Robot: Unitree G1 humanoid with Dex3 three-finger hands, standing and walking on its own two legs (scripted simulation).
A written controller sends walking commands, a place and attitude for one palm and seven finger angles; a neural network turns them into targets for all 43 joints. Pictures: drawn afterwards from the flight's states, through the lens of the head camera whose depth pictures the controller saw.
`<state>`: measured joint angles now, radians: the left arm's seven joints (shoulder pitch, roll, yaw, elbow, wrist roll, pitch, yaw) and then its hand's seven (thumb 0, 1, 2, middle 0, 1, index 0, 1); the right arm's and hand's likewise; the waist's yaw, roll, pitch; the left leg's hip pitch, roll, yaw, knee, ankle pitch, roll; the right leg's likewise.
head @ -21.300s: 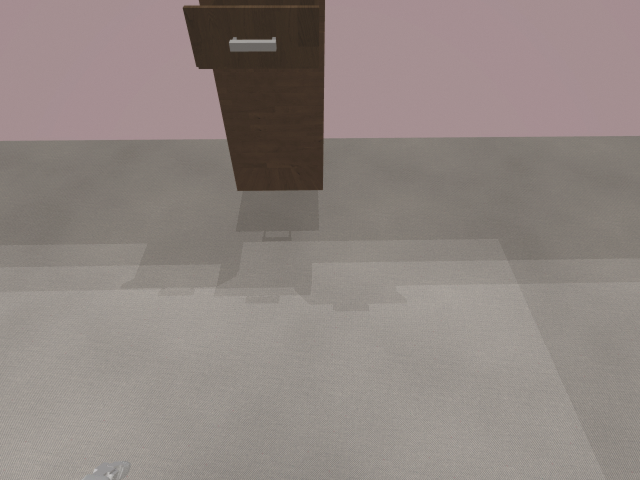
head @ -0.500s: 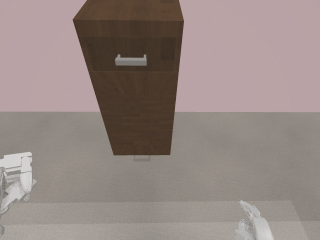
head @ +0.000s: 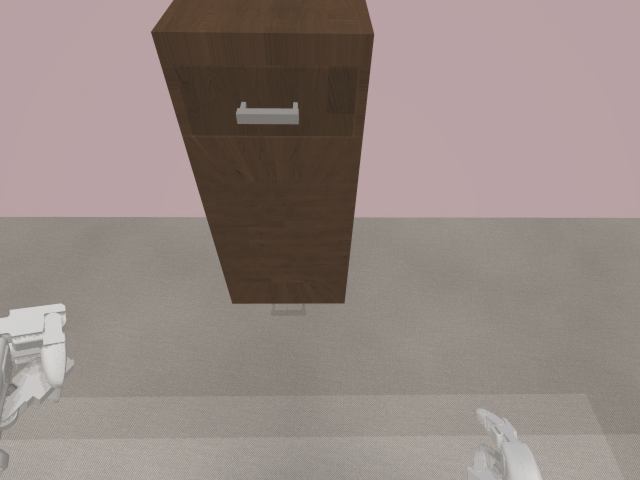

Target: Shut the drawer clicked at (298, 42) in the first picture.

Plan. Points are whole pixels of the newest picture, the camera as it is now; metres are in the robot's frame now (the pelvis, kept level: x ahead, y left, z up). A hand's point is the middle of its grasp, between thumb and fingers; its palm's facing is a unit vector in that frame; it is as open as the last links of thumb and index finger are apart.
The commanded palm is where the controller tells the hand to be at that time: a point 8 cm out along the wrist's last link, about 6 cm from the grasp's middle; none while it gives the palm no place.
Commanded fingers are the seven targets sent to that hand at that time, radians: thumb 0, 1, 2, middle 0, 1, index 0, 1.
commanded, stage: stop stepping back and stand still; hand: left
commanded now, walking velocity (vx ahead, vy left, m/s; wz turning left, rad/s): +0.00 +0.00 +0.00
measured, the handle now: (268, 111) +0.80 +0.16 +0.04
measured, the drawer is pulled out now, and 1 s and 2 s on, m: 0.00 0.00 0.00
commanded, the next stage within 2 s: let the arm hang, fingers relaxed in 0.14 s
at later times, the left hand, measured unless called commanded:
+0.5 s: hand out of the picture +0.06 +0.21 -0.16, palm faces +0.01 -0.97 -0.24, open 3.0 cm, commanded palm none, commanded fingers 0.00 0.90 0.90 -0.84 -0.99 -0.84 -0.99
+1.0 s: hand out of the picture -0.04 +0.17 -0.17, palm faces +0.03 -0.97 -0.23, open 6.9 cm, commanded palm none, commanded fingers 0.00 0.90 0.90 -0.20 -0.30 -0.20 -0.30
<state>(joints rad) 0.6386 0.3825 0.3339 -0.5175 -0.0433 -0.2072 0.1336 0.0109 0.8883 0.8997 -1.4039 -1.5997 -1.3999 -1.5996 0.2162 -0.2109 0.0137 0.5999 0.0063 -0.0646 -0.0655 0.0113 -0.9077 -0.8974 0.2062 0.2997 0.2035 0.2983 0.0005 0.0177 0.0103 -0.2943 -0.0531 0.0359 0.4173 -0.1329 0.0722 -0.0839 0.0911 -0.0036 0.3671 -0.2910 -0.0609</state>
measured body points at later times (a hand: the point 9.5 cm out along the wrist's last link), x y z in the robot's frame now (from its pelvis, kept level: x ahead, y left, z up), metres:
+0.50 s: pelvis -0.02 +0.01 -0.01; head +0.00 +0.01 +0.44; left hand +0.06 +0.26 -0.14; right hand +0.09 -0.26 -0.13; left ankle +0.05 +0.07 -0.74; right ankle -0.06 -0.07 -0.74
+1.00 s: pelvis +0.00 +0.00 +0.00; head +0.01 -0.02 +0.45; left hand -0.04 +0.22 -0.15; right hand +0.01 -0.22 -0.17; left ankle +0.06 +0.07 -0.74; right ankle -0.06 -0.07 -0.74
